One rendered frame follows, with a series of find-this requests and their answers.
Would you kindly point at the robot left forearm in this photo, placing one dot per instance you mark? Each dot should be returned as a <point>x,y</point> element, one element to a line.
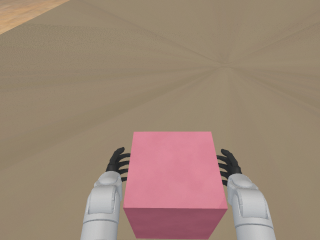
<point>102,212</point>

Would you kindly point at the robot left hand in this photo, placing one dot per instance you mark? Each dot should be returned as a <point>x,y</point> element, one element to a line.
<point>114,163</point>

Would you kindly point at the robot right forearm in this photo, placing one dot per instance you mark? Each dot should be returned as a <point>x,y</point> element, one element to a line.
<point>251,214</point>

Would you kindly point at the carton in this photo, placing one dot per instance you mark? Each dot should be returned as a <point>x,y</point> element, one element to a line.
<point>174,188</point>

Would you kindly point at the robot right hand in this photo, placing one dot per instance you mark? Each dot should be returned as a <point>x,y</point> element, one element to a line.
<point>231,165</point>

